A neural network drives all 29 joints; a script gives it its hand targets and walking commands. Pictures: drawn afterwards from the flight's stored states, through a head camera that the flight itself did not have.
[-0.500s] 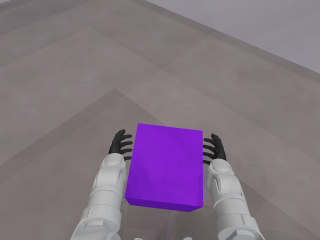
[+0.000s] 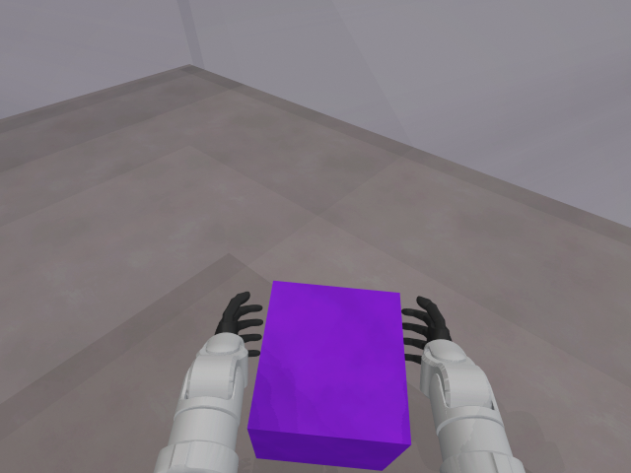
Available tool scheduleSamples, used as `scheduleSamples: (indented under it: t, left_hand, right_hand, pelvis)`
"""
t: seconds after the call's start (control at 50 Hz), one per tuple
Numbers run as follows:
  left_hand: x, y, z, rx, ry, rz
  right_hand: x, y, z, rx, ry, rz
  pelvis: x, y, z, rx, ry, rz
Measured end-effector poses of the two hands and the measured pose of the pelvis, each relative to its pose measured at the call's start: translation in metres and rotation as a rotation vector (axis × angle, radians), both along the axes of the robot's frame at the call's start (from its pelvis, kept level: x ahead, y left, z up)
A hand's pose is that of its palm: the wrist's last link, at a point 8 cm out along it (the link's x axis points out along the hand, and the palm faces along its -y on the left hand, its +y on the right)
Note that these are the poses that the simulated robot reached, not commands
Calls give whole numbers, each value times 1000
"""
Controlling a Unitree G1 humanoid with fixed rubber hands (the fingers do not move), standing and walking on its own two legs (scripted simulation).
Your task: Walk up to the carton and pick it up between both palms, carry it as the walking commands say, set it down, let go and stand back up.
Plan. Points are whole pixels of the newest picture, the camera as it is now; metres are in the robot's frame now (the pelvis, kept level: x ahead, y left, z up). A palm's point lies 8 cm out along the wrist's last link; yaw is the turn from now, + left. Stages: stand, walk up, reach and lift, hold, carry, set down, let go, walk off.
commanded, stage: reach and lift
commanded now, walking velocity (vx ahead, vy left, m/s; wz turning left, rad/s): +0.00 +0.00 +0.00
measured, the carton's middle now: (327, 375) +0.30 -0.02 -0.06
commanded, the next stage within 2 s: hold in 1.34 s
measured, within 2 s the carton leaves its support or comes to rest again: neither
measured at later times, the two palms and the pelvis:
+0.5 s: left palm (223, 343) +0.28 +0.12 +0.06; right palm (441, 350) +0.27 -0.15 +0.05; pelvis -0.03 -0.01 +0.00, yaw +0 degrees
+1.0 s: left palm (221, 344) +0.28 +0.12 +0.06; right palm (437, 349) +0.27 -0.15 +0.05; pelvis -0.03 -0.02 +0.00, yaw -1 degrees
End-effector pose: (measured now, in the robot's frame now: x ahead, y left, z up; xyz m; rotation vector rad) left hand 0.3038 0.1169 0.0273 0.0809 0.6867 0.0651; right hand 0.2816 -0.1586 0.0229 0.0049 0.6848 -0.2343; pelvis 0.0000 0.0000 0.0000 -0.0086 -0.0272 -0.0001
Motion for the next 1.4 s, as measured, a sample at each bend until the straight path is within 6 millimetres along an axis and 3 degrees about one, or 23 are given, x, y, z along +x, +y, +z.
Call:
scheduleSamples:
  t: [0.28,0.64,1.4]
  left_hand:
    - [-16,-5,27,20,-3,-6]
    - [-22,2,42,57,-3,78]
    - [-25,-1,32,26,-3,56]
  right_hand:
    - [-13,-2,24,-25,9,-33]
    - [-15,10,31,-40,21,7]
    - [-15,4,23,-39,24,21]
  pelvis:
    - [-12,-4,1,2,-94,-1]
    - [-31,-14,-4,6,-124,-9]
    - [-16,-13,0,9,-95,-12]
